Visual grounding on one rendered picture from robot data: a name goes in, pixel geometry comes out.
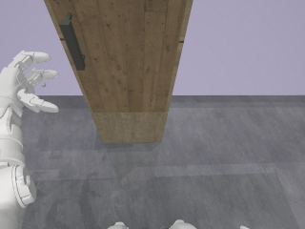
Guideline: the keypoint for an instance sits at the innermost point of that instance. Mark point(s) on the cupboard door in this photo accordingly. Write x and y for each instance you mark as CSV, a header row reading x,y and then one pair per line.
x,y
130,48

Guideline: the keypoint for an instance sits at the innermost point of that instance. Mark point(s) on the robot left upper arm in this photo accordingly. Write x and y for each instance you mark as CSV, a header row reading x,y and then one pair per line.
x,y
17,191

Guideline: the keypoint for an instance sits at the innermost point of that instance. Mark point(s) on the handle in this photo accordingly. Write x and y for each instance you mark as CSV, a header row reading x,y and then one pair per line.
x,y
72,43

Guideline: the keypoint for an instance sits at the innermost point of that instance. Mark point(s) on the left robot forearm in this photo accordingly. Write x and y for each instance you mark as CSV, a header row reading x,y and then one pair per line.
x,y
11,136

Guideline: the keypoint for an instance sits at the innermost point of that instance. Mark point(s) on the robot left shin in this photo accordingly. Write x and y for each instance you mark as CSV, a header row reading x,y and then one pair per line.
x,y
120,223

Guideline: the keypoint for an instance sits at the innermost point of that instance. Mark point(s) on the left robot hand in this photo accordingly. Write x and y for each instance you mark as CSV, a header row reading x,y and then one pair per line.
x,y
13,82

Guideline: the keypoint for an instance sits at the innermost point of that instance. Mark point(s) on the robot shin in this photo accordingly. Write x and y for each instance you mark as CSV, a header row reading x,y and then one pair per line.
x,y
178,221
120,223

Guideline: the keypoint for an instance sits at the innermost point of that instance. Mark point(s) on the robot right shin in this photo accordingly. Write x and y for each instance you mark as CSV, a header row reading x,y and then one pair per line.
x,y
178,221

